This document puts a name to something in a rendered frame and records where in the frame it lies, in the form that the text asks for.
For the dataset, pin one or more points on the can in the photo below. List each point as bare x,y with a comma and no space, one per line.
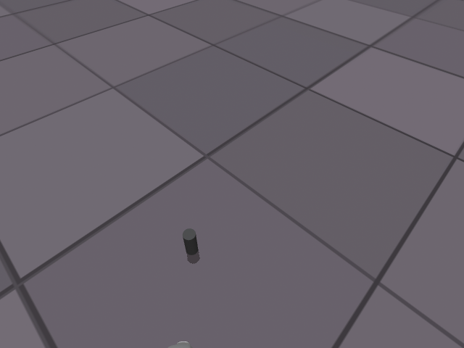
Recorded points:
189,237

